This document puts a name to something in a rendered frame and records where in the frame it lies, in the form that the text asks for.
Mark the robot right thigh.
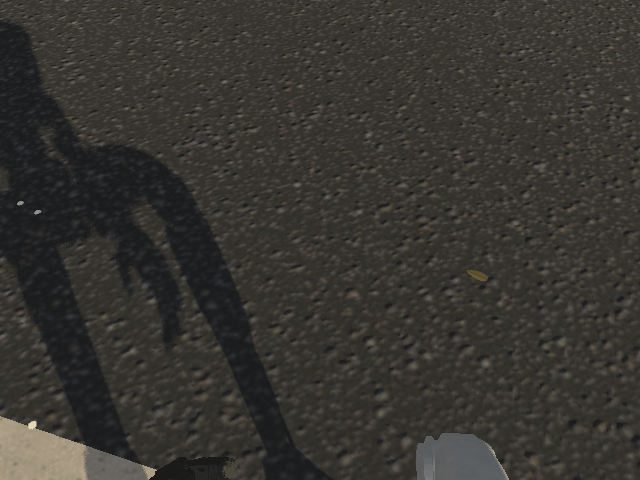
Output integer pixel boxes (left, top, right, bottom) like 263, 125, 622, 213
416, 433, 509, 480

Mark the left robot hand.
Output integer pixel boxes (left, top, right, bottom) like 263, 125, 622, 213
149, 457, 237, 480

